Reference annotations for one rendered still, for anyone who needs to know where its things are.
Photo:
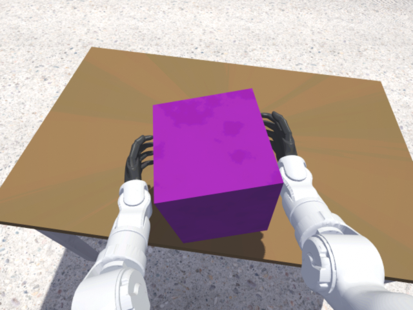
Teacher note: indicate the table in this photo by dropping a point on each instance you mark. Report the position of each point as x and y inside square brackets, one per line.
[67, 180]

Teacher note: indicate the left robot forearm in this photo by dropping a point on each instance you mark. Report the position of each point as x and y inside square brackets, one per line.
[128, 240]

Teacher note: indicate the right robot forearm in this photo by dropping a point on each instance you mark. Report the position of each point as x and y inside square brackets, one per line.
[306, 211]

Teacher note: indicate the left robot hand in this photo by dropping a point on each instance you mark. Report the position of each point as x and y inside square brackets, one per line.
[134, 167]

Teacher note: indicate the robot left upper arm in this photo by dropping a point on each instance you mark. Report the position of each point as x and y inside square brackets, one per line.
[121, 289]

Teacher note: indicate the carton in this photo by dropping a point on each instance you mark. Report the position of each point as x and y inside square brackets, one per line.
[215, 173]

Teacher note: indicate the right robot hand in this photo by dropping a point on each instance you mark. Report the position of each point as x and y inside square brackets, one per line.
[283, 143]

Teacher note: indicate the robot right upper arm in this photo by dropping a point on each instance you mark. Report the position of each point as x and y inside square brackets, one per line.
[347, 271]

